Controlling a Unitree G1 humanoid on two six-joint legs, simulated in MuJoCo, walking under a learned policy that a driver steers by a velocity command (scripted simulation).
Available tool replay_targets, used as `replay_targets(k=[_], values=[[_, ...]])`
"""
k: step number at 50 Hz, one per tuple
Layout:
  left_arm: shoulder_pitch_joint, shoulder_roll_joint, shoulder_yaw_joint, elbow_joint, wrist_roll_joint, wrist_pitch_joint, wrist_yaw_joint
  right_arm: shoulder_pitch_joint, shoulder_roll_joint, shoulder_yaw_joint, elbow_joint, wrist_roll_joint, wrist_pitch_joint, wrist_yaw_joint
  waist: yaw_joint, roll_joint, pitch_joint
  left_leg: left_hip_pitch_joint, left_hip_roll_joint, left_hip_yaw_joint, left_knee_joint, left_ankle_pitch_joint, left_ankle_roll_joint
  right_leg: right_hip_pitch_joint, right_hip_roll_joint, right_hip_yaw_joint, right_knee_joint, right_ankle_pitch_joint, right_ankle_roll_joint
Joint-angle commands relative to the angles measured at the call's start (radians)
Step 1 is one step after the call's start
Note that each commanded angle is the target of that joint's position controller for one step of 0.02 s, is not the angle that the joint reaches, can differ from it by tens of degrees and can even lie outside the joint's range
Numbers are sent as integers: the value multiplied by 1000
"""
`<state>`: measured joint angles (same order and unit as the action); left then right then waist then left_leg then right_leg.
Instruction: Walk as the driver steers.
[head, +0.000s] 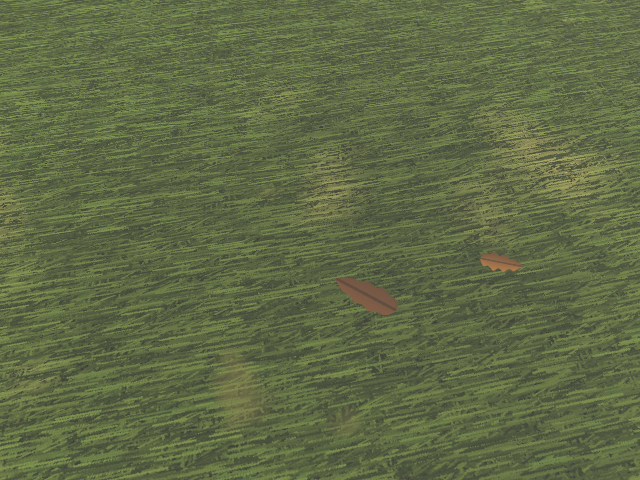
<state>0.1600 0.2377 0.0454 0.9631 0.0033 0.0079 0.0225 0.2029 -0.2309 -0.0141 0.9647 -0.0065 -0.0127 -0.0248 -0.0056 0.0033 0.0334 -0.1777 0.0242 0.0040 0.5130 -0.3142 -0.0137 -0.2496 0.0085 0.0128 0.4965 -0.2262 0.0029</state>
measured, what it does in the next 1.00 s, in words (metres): stands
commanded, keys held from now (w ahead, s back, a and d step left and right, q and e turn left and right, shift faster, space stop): no key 1.00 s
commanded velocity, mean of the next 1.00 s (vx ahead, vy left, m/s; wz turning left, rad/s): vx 0.00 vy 0.00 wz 0.00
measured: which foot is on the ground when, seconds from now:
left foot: down 0.00-1.00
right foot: down 0.00-1.00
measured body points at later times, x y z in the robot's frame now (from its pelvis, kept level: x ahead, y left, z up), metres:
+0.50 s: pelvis +0.01 +0.01 +0.00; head +0.01 +0.01 +0.45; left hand +0.07 +0.27 -0.15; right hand +0.04 -0.25 -0.15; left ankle -0.02 +0.13 -0.74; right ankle +0.03 -0.12 -0.74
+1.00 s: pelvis +0.00 +0.01 +0.00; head +0.01 +0.01 +0.45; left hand +0.03 +0.25 -0.15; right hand +0.00 -0.23 -0.15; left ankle -0.02 +0.13 -0.74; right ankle +0.03 -0.12 -0.74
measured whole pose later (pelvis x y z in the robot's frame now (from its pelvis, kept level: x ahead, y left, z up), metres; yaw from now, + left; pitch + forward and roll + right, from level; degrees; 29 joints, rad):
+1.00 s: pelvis +0.00 +0.01 +0.00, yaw +0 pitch -1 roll +0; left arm 0.18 0.20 0.03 1.16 0.00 0.02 0.04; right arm 0.31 -0.19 0.00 1.09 0.00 -0.01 -0.04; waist 0.00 0.00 0.03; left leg -0.15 0.01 0.02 0.47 -0.30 0.00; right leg -0.24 -0.01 0.02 0.47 -0.22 0.02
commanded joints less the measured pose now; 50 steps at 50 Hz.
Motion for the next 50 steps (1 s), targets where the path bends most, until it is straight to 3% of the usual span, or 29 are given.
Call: replay_targets(k=[1, 24, 50], values=[[-16, 102, 20, -16, -3, -4, 7, 23, -124, -24, -20, 2, -5, -3, -4, -4, -58, -42, 34, -30, -94, 255, 21, 109, -39, 38, -41, 275, -34], [-33, 98, 11, 132, -4, 9, 20, 69, -98, -13, 70, -1, 0, -12, 5, 3, -6, -50, 12, -10, -143, 145, 19, 96, -36, 27, -79, 164, -20], [50, 62, -7, 173, -6, 5, 25, 174, -51, -3, 111, 3, -4, -16, 7, 0, 19, -72, 2, -6, -150, 111, 24, 66, -31, 21, -84, 126, -17]])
